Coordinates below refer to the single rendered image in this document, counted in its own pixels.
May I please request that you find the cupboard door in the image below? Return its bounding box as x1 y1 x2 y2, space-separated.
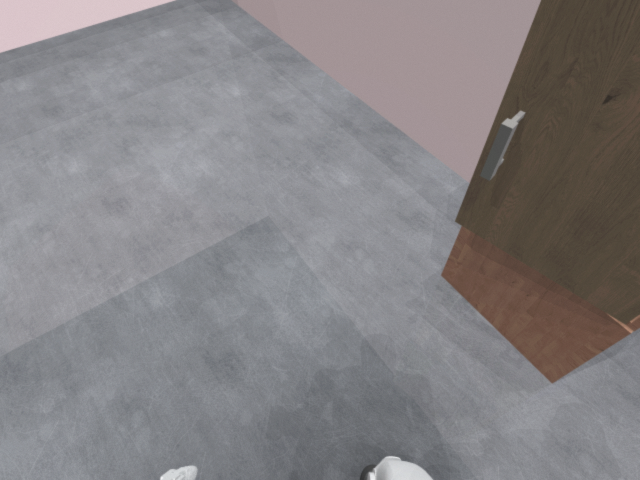
455 0 640 324

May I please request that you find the right robot thigh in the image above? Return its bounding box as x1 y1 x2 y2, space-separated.
367 460 433 480

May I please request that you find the handle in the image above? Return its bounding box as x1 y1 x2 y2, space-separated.
480 110 525 181

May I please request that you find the robot right shin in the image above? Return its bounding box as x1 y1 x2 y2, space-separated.
375 456 401 468

